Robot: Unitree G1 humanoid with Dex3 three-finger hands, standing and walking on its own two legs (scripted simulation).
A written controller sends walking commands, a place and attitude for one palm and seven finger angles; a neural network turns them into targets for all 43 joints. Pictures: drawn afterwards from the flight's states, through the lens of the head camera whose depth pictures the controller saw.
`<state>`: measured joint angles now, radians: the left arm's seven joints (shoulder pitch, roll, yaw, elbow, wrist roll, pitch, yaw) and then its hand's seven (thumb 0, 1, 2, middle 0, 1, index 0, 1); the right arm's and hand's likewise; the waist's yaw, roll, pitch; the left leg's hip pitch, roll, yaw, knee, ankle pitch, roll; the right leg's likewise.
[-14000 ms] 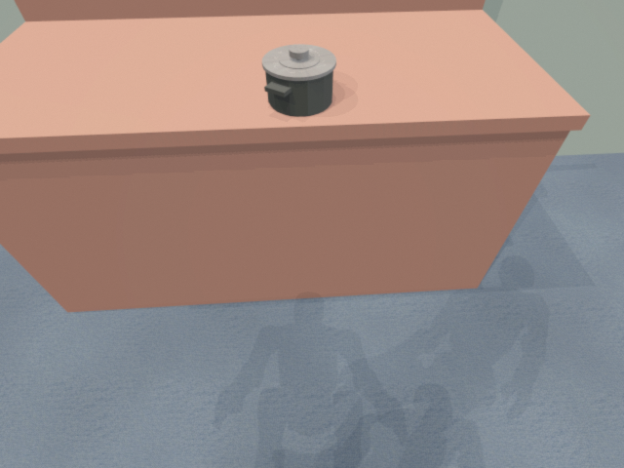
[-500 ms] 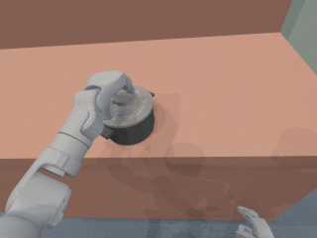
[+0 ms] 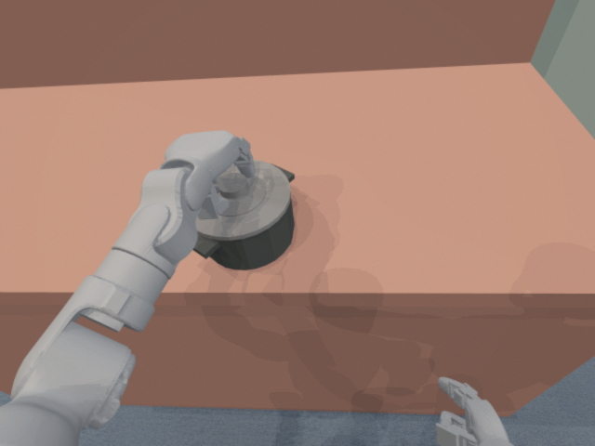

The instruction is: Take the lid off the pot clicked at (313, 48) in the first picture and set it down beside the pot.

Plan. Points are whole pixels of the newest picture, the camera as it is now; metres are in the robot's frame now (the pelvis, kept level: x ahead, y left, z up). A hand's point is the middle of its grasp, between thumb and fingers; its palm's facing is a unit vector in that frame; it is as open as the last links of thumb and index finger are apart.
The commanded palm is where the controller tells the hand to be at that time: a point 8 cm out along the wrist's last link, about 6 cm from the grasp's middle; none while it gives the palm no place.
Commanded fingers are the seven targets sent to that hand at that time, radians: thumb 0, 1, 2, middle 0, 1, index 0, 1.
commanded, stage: close the fingers and squeeze the knob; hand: left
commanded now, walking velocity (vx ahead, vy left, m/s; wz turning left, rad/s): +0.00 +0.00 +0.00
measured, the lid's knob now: (233, 185) +0.45 +0.11 +0.12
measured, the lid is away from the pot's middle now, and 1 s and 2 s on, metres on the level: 0.00 0.01 0.02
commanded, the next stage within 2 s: lift the lid straight up in 0.84 s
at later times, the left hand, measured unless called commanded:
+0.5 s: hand (216, 190) +0.42 +0.12 +0.14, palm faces -0.24 -0.09 -0.97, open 8.0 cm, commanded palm +0.40 +0.13 +0.21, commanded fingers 0.00 0.38 1.09 -0.92 -0.94 -0.76 -0.84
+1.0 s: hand (219, 187) +0.42 +0.12 +0.14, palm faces -0.27 -0.07 -0.96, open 7.9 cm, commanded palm +0.41 +0.13 +0.21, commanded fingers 0.00 0.57 1.14 -1.25 -1.07 -0.83 -0.90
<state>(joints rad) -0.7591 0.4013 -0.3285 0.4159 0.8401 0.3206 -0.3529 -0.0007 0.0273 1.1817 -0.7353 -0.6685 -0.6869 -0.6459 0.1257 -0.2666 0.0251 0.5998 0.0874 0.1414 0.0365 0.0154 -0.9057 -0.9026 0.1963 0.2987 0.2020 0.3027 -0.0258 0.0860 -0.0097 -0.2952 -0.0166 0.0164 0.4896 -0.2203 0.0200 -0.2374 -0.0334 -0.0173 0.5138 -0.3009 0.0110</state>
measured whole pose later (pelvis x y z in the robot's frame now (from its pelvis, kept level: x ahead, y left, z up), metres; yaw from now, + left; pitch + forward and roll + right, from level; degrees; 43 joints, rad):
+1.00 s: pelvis +0.00 +0.00 +0.00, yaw +0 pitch +1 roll +0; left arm -0.84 0.37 -0.34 0.54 0.84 0.32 -0.37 0.05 0.22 1.02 -1.14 -1.02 -0.61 -0.80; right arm 0.16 -0.27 0.02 0.63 0.08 0.13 0.02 0.02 -0.91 -0.90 0.20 0.30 0.20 0.30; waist -0.04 0.09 -0.01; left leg -0.29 -0.02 0.01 0.48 -0.21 0.02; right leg -0.23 -0.03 -0.02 0.50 -0.30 0.01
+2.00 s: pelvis +0.00 -0.01 +0.00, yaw +0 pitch +0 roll +1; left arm -0.93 0.44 -0.35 0.41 0.82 0.33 -0.44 0.13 0.27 1.00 -1.27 -1.07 -0.61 -0.78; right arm 0.12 -0.28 0.03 0.63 0.09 0.10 0.03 0.02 -0.91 -0.90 0.20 0.30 0.20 0.30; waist -0.02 0.10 0.00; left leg -0.26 -0.02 0.01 0.45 -0.20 0.01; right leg -0.21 -0.03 -0.03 0.50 -0.29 0.00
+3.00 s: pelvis -0.01 +0.00 +0.00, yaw +0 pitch +0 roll +1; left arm -1.13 0.48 -0.32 0.49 0.84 0.35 -0.52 0.13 0.26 1.00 -1.28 -1.07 -0.62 -0.79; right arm 0.13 -0.28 0.04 0.63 0.09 0.06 0.02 0.02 -0.91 -0.90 0.20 0.30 0.20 0.30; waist -0.02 0.10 -0.01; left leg -0.27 -0.03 0.01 0.44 -0.18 0.03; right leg -0.22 -0.04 -0.02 0.48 -0.27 0.02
